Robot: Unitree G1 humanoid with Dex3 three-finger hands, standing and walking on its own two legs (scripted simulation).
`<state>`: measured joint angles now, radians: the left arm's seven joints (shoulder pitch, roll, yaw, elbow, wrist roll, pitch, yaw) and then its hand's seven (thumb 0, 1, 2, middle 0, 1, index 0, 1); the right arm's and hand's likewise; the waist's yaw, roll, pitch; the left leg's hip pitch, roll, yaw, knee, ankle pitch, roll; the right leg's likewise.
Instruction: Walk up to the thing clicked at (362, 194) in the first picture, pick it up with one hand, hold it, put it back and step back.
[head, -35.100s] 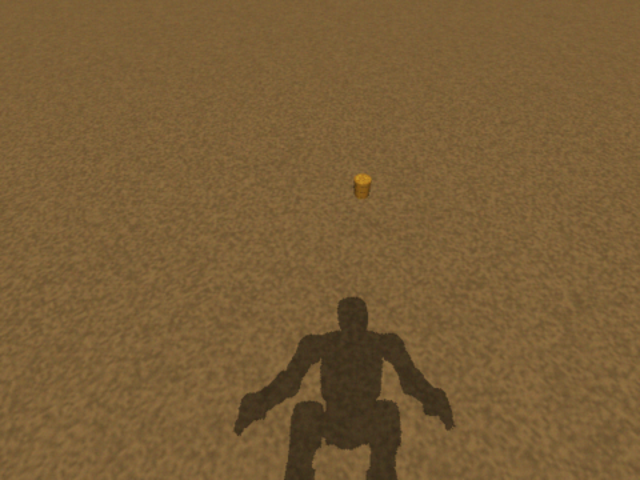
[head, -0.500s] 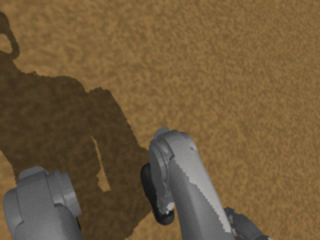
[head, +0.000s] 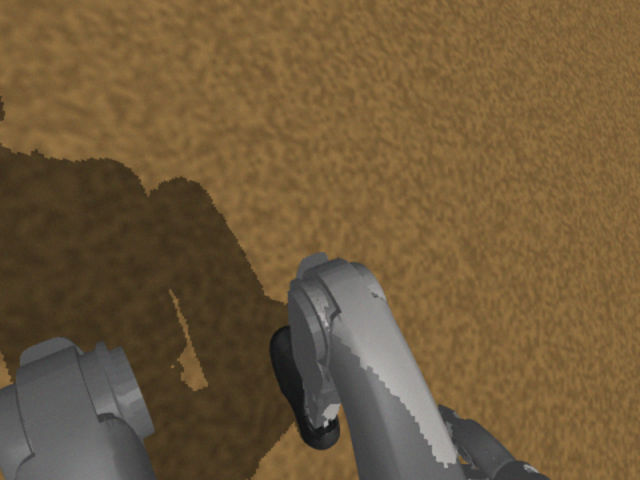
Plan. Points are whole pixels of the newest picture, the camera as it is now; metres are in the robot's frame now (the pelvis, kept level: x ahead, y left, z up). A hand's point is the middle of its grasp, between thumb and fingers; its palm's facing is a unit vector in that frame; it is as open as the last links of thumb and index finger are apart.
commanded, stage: open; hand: left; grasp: from above
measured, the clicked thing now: out of the picture +0.47 +0.37 -0.26
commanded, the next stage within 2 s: withdraw in 0.98 s
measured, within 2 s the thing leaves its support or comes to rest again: neither
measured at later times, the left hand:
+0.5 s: hand out of the picture +0.45 +0.37 -0.23, palm faces -0.42 -0.14 -0.90, open 12.9 cm
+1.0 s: hand out of the picture +0.45 +0.38 -0.22, palm faces -0.44 -0.15 -0.89, open 13.6 cm
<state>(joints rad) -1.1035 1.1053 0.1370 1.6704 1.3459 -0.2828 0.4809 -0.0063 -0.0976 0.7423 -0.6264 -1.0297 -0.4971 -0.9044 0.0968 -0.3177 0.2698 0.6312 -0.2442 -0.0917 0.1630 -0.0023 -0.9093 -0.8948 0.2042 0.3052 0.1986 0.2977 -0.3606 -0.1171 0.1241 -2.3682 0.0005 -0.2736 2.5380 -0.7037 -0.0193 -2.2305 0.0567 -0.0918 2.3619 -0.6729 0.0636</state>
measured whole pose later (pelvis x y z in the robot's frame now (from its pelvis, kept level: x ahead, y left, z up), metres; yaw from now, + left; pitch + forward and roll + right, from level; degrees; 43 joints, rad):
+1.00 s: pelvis +0.00 +0.00 +0.00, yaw -1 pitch +28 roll -16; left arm -1.08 1.11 0.14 1.62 1.33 -0.29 0.45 0.00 -0.47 0.97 -0.09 -1.11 -0.11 -1.08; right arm 0.08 -0.34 0.28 0.61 -0.24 -0.11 0.18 0.00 -0.90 -0.89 0.20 0.31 0.20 0.30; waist -0.35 -0.13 0.14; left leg -2.36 0.00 -0.28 2.54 -0.70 -0.02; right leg -2.22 0.05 -0.10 2.35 -0.67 0.07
